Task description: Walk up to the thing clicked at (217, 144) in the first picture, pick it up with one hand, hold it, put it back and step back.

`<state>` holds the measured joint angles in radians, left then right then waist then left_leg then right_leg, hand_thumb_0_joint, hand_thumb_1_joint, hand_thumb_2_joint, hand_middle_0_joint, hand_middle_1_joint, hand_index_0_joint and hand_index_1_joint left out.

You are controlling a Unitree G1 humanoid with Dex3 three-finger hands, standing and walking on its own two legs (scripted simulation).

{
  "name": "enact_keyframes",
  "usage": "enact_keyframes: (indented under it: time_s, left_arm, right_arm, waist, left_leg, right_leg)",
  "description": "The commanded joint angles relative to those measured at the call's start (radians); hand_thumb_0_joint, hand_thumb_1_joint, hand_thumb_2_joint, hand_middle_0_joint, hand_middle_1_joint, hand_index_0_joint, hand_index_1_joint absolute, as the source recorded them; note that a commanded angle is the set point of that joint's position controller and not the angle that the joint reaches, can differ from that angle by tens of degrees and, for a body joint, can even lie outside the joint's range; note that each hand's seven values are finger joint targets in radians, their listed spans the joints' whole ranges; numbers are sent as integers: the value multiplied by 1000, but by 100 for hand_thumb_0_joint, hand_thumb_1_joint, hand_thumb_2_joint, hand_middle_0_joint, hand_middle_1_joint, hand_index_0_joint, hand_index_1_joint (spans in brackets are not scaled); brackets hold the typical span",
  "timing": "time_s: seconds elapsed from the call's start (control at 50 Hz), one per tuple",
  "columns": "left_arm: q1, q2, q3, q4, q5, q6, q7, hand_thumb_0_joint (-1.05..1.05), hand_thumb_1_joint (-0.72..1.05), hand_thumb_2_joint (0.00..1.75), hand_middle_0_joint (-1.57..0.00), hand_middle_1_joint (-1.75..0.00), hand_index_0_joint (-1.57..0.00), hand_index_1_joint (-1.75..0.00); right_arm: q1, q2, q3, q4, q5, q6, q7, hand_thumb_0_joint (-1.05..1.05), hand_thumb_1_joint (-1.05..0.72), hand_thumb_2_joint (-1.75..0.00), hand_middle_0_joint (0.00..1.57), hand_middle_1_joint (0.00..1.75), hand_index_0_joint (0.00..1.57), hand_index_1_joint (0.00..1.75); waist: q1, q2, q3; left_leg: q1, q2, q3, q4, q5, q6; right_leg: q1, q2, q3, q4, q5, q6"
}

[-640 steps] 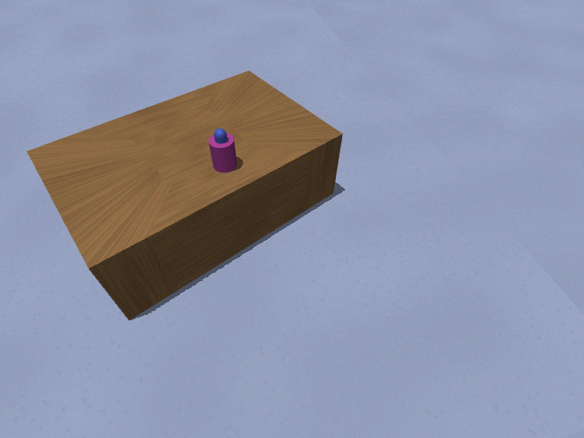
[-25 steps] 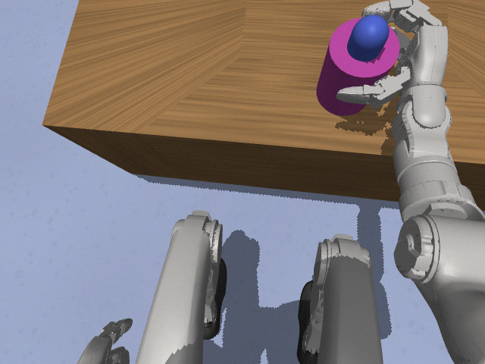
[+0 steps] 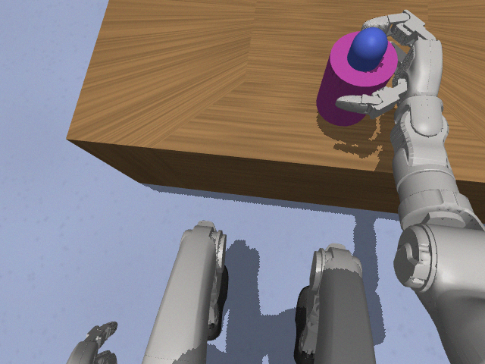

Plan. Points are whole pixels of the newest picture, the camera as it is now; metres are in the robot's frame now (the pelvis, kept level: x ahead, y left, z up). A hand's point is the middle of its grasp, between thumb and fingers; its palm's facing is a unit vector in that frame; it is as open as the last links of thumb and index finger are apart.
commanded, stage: settle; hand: right
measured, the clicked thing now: (355, 74) +0.55 -0.09 +0.01
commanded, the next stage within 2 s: lift in 0.60 s
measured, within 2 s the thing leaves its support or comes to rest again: neither
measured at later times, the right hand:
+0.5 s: hand (391, 41) +0.56 -0.12 +0.06, palm faces -0.01 +1.00 -0.04, open 12.0 cm
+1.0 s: hand (411, 30) +0.54 -0.13 +0.10, palm faces -0.01 +1.00 -0.04, open 12.0 cm
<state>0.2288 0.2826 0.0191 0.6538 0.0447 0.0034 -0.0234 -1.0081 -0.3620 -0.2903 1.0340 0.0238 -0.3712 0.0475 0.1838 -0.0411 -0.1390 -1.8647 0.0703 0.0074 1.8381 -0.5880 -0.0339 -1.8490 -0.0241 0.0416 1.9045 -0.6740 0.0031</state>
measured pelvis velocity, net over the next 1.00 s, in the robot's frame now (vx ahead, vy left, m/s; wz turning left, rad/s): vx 0.02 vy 0.00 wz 0.01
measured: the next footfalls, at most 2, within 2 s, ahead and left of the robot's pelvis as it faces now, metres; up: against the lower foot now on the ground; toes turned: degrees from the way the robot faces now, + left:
none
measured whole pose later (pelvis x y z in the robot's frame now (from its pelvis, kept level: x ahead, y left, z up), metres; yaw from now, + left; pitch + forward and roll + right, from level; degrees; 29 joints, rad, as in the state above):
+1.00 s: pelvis +0.02 +0.00 +0.08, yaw +1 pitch +32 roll +3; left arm 0.26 0.25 0.01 0.65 0.03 -0.01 -0.02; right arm -0.85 -0.34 -0.31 0.96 0.05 -0.39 0.08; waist 0.17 -0.05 -0.15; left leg -1.56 0.05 0.02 1.56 -0.55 -0.03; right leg -1.54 -0.04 0.03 1.63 -0.64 0.00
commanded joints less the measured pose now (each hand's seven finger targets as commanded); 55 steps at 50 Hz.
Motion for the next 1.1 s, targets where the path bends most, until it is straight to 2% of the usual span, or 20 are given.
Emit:
enact_keyframes:
  time_s: [0.0, 0.02, 0.06, 0.1, 0.18, 0.24, 0.28, 0.3, 0.34, 0.36, 0.42, 0.52, 0.64, 0.76, 0.8, 0.82, 0.92, 0.96, 1.06, 1.08]
  left_arm:
    - [209, 170, 46, -37, 4, -14, 15, 0, 89, 91, -20, -30, -19, -31]
    - [203, 171, 49, -46, 1, -14, 13, 0, 88, 91, -20, -30, -19, -31]
    - [191, 178, 53, -46, -2, -20, 14, 0, 90, 90, -20, -30, -20, -30]
    - [207, 178, 51, -43, 5, -18, 12, 0, 90, 90, -20, -30, -20, -30]
    - [210, 177, 48, -65, 0, -13, 6, 0, 90, 90, -20, -30, -20, -30]
    - [230, 177, 49, -63, 0, -13, 9, 0, 90, 90, -20, -30, -20, -30]
    - [229, 172, 49, -59, -2, -13, 11, 0, 90, 90, -20, -29, -20, -30]
    - [235, 171, 48, -55, -4, -14, 13, 0, 90, 90, -20, -30, -19, -30]
    - [231, 181, 60, -54, -4, -20, 17, 0, 90, 90, -20, -30, -19, -30]
    - [215, 165, 44, -50, -7, -21, 17, 0, 89, 90, -20, -30, -19, -30]
    - [228, 171, 53, -40, -4, -24, 18, 0, 90, 90, -20, -30, -19, -30]
    - [213, 160, 46, -37, 1, -28, 20, 0, 90, 89, -20, -29, -19, -30]
    - [221, 162, 41, -36, 6, -24, 12, 0, 90, 89, -20, -29, -19, -29]
    - [215, 160, 42, -50, -2, -23, 9, 0, 90, 90, -19, -29, -19, -29]
    - [220, 167, 51, -58, -6, -22, 13, 0, 90, 90, -19, -29, -19, -29]
    - [211, 162, 48, -57, -8, -22, 14, 0, 90, 90, -19, -29, -19, -29]
    - [209, 163, 56, -54, -16, -33, 22, 0, 90, 90, -19, -29, -19, -29]
    - [203, 149, 53, -48, -20, -33, 25, 0, 90, 90, -19, -28, -19, -28]
    - [184, 156, 70, -61, -25, -45, 32, 0, 89, 90, -19, -28, -18, -29]
    - [180, 136, 55, -47, -29, -46, 32, 0, 90, 90, -19, -28, -18, -29]
  right_arm:
    - [-599, -225, -27, -306, 14, -117, 0, 0, 11, -114, 118, 131, 124, 131]
    - [-505, -179, -16, -215, 20, -101, 8, 0, 10, -114, 118, 130, 124, 130]
    - [-482, -168, -25, -166, 25, -97, 22, 0, 10, -118, 118, 133, 124, 133]
    - [-539, -213, -37, -225, 16, -113, 20, 0, 10, -117, 120, 133, 125, 133]
    - [-502, -213, -47, -220, 22, -109, 24, 0, 12, -117, 118, 133, 124, 133]
    - [-509, -204, -46, -239, 27, -108, 21, 0, 10, -117, 118, 132, 124, 133]
    - [-569, -236, -48, -346, 30, -118, 21, 0, 10, -118, 118, 133, 123, 133]
    - [-518, -218, -48, -253, 28, -106, 16, 0, 11, -116, 117, 132, 123, 132]
    - [-556, -236, -59, -331, 34, -113, 11, 0, 10, -117, 116, 131, 121, 132]
    - [-534, -204, -38, -284, 37, -113, 12, 0, 8, -118, 117, 133, 123, 133]
    - [-512, -231, -56, -294, 34, -120, 8, 0, 8, -118, 116, 132, 122, 132]
    - [-511, -218, -48, -271, 30, -132, 7, 0, 8, -122, 118, 136, 124, 136]
    - [-465, -180, -38, -219, 29, -133, 12, 0, 6, -128, 119, 141, 126, 141]
    - [-436, -198, -46, -254, 36, -134, 33, 0, 14, -116, 115, 131, 120, 131]
    - [-460, -240, -56, -337, 36, -138, 38, 0, 12, -116, 115, 131, 120, 131]
    - [-442, -205, -41, -325, 43, -135, 42, 0, 10, -116, 116, 131, 121, 131]
    - [-357, -211, -67, -390, 62, -124, 31, 0, 10, -117, 117, 132, 121, 132]
    - [-328, -170, -41, -387, 66, -122, 33, 0, 7, -118, 118, 133, 123, 133]
    - [-222, -156, -42, -458, 75, -118, 32, 0, 9, -120, 118, 134, 123, 134]
    - [-215, -128, -24, -437, 81, -114, 33, 0, 9, -119, 118, 134, 123, 134]
  waist:
    - [42, -129, -780]
    - [44, -104, -742]
    - [53, -95, -665]
    - [42, -128, -690]
    - [29, -118, -726]
    - [45, -103, -763]
    - [38, -149, -812]
    - [49, -101, -771]
    - [43, -116, -789]
    - [49, -103, -745]
    - [39, -128, -764]
    - [46, -125, -726]
    - [43, -151, -697]
    - [33, -123, -731]
    - [17, -148, -783]
    - [23, -136, -769]
    - [-4, -121, -762]
    - [5, -85, -722]
    - [-18, -62, -717]
    - [-15, -37, -661]
  left_leg:
    - [477, -35, 26, -226, 208, 69]
    - [490, -36, 30, -232, 221, 68]
    - [459, -39, 33, -237, 230, 68]
    - [458, -40, 31, -240, 222, 71]
    - [502, -42, 33, -255, 240, 71]
    - [557, -43, 32, -273, 279, 68]
    - [579, -42, 28, -291, 291, 66]
    - [587, -44, 29, -308, 279, 63]
    - [606, -45, 23, -324, 265, 62]
    - [576, -46, 32, -324, 248, 64]
    - [599, -46, 30, -327, 299, 66]
    - [596, -49, 32, -356, 266, 65]
    - [549, -53, 45, -350, 300, 74]
    - [633, -51, 38, -381, 312, 68]
    - [669, -51, 33, -399, 302, 69]
    - [686, -51, 36, -408, 292, 67]
    - [739, -55, 35, -443, 341, 66]
    - [763, -57, 37, -473, 328, 64]
    - [864, -58, 31, -533, 341, 59]
    - [860, -58, 35, -543, 320, 59]
  right_leg:
    - [470, 21, -4, -269, 205, -21]
    - [457, 23, -2, -272, 213, -22]
    - [439, 19, 3, -275, 228, -22]
    - [456, 16, 7, -294, 224, -20]
    - [493, 14, 7, -314, 250, -19]
    - [517, 15, 6, -317, 280, -21]
    - [572, 14, 4, -328, 295, -20]
    - [551, 14, 2, -332, 274, -24]
    - [554, 14, 0, -345, 252, -24]
    - [559, 13, 6, -358, 248, -22]
    - [601, 11, 6, -359, 307, -19]
    - [604, 12, 9, -383, 275, -21]
    - [683, 4, 27, -411, 368, -9]
    - [675, 7, 14, -426, 345, -17]
    - [712, 8, 13, -445, 339, -15]
    - [709, 10, 14, -457, 319, -16]
    - [761, 8, 9, -487, 378, -15]
    - [760, 9, 7, -507, 353, -19]
    - [800, 12, -3, -561, 348, -23]
    - [781, 12, 0, -578, 326, -21]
